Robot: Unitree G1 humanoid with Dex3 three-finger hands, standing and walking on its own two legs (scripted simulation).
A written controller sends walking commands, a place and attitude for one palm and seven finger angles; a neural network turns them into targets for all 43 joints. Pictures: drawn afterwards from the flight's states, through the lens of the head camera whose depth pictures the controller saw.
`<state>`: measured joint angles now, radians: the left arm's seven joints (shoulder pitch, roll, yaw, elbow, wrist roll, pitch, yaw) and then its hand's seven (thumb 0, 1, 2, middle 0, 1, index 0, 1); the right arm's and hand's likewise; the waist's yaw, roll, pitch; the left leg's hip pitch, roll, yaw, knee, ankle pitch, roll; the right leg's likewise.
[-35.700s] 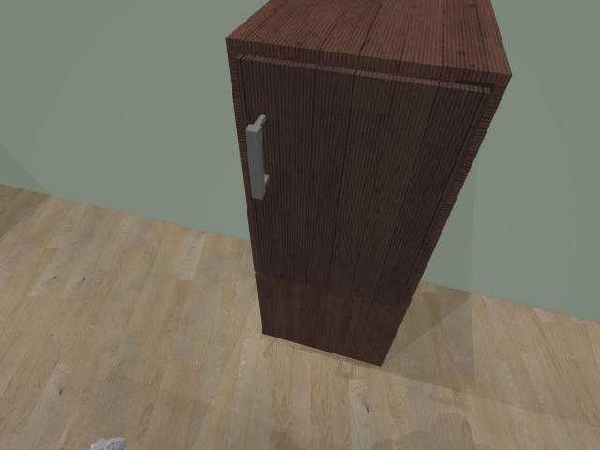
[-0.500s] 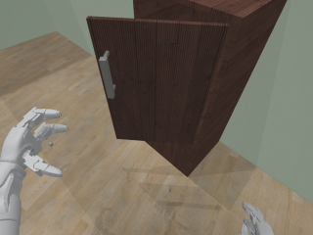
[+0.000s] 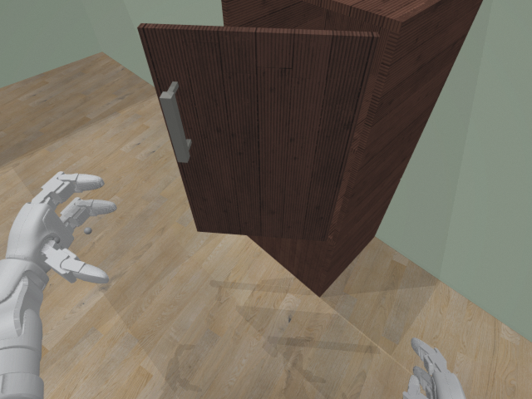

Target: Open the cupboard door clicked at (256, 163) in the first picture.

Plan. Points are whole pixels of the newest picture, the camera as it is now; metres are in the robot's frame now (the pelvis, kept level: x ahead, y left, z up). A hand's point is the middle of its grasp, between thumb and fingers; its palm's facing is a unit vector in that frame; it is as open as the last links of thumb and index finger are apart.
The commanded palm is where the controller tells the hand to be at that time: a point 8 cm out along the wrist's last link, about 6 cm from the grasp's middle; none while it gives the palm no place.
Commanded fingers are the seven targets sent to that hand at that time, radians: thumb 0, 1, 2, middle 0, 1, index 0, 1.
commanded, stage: move the hooked fingers beside the handle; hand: left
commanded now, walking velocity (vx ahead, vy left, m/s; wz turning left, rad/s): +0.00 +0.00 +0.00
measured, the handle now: (179, 123) +0.58 +0.22 +0.08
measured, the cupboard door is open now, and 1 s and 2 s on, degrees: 39 39 39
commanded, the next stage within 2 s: none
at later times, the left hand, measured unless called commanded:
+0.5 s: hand (101, 188) +0.39 +0.29 +0.10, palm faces -0.01 -1.00 +0.00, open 14.0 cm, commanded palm +0.37 +0.34 +0.10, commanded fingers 0.00 -0.50 0.30 -0.30 -1.20 -0.30 -1.20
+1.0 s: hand (127, 153) +0.47 +0.28 +0.10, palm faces -0.04 -1.00 -0.01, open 14.0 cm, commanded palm +0.46 +0.33 +0.09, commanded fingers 0.00 -0.50 0.30 -0.30 -1.20 -0.30 -1.20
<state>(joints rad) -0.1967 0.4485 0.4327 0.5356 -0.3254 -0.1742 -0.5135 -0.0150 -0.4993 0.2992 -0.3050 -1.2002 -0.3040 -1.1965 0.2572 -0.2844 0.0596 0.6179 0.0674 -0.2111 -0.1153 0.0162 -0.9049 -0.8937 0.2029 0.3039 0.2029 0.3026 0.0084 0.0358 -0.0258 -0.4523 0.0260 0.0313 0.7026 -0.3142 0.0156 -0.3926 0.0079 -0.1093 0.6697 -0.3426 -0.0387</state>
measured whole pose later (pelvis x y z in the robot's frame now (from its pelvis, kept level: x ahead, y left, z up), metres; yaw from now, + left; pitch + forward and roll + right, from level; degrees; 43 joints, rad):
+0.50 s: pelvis +0.00 +0.02 -0.01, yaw -1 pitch +8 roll -2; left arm -0.49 0.55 0.47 0.86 -0.27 -0.25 -0.54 -0.01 -0.50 0.30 -0.30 -1.20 -0.30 -1.20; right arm 0.36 -0.30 0.04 0.63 0.06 -0.13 -0.09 0.02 -0.91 -0.89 0.20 0.30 0.20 0.30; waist -0.05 0.01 -0.04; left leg -0.56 0.03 0.05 0.75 -0.34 0.04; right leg -0.50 0.01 -0.08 0.70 -0.35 -0.02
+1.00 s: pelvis +0.01 +0.04 -0.01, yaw -2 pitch +13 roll -3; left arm -0.78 0.61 0.45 1.10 -0.17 -0.30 -0.46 -0.02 -0.50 0.30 -0.30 -1.20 -0.30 -1.20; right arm 0.39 -0.29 0.05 0.64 0.03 -0.03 -0.06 0.01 -0.91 -0.89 0.20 0.30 0.20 0.30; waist -0.11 0.01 -0.06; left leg -0.68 0.02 0.07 0.81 -0.36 0.06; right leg -0.61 0.00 -0.07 0.74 -0.35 0.01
